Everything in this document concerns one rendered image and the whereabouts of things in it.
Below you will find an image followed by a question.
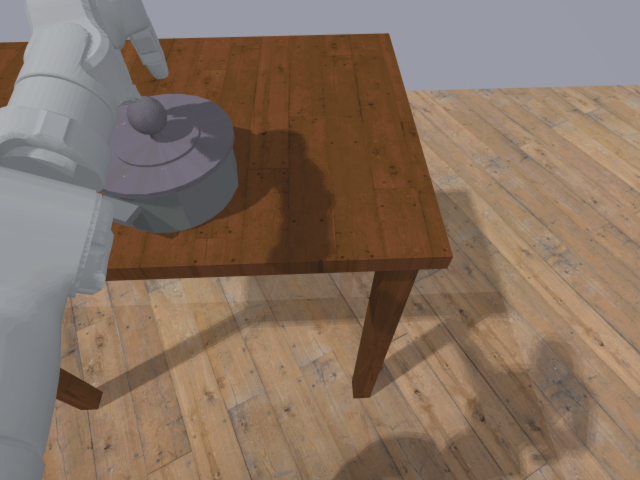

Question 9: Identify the knob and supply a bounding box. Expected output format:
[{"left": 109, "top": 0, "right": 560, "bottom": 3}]
[{"left": 127, "top": 96, "right": 167, "bottom": 135}]

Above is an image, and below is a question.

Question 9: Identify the pot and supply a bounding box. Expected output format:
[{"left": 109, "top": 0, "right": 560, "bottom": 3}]
[{"left": 101, "top": 148, "right": 238, "bottom": 234}]

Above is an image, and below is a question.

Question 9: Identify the left robot upper arm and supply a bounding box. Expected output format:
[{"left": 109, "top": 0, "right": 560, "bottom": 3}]
[{"left": 0, "top": 166, "right": 115, "bottom": 480}]

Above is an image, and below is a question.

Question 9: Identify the lid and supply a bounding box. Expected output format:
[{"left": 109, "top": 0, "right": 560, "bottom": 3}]
[{"left": 101, "top": 94, "right": 235, "bottom": 199}]

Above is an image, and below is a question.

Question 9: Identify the robot left forearm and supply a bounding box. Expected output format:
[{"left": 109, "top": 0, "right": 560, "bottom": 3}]
[{"left": 0, "top": 0, "right": 131, "bottom": 193}]

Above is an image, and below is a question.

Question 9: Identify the robot left hand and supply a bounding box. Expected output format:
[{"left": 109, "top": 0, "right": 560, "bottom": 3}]
[{"left": 109, "top": 0, "right": 169, "bottom": 106}]

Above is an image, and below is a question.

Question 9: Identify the table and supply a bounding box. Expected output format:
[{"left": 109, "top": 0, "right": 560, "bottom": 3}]
[{"left": 0, "top": 33, "right": 453, "bottom": 410}]

